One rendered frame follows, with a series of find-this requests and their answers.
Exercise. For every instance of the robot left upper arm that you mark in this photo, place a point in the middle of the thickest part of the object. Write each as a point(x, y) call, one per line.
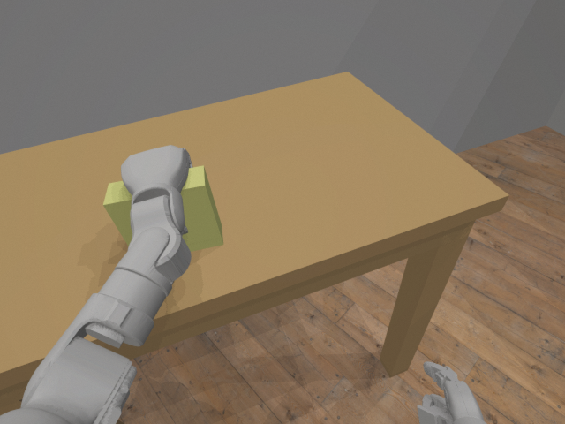
point(87, 384)

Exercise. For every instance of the sponge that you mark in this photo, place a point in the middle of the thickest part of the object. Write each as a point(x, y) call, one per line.
point(201, 216)

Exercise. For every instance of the robot left forearm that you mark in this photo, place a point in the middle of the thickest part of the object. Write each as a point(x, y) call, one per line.
point(124, 308)

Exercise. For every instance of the left robot hand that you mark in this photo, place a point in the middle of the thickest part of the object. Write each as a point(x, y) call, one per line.
point(167, 165)

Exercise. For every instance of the right robot hand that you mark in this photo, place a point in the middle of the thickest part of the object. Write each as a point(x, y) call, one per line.
point(459, 400)

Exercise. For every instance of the table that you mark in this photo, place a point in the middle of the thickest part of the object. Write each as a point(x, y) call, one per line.
point(315, 183)

